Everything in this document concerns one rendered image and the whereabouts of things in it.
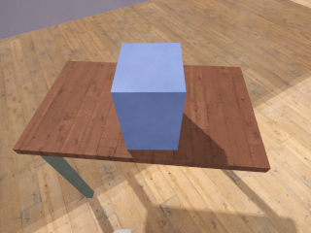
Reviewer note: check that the table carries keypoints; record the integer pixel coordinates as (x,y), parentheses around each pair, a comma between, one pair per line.
(78,119)

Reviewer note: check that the carton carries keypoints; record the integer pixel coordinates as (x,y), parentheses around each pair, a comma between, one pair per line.
(149,93)

